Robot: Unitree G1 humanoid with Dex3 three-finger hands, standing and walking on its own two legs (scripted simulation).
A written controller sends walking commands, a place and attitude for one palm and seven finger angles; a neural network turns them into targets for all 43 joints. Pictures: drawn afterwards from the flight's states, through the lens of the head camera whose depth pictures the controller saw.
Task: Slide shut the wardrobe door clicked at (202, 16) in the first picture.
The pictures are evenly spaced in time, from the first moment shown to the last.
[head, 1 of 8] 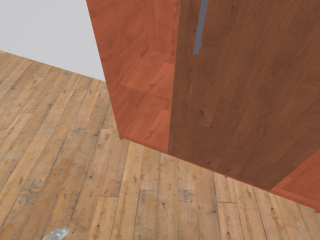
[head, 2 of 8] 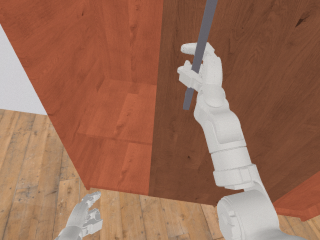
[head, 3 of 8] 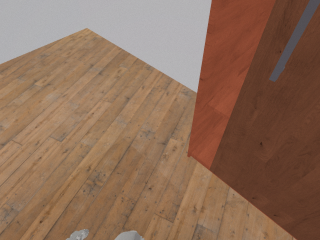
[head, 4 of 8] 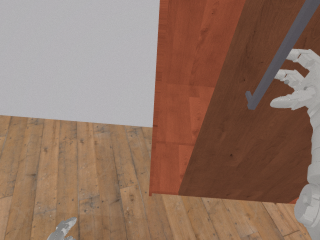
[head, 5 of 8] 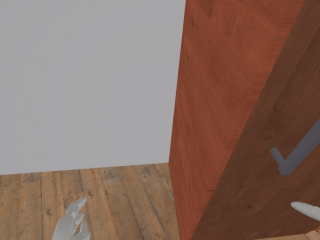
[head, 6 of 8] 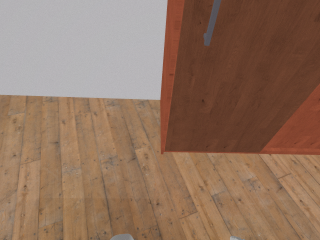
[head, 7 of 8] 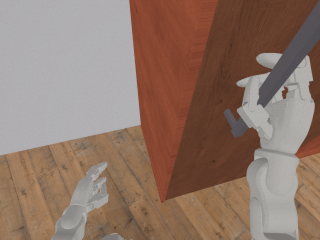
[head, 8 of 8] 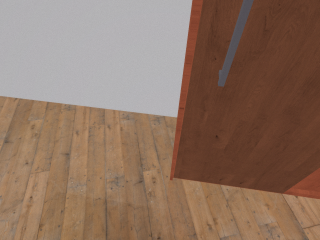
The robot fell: no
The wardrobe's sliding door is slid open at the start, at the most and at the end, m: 0.37 0.37 0.00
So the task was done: yes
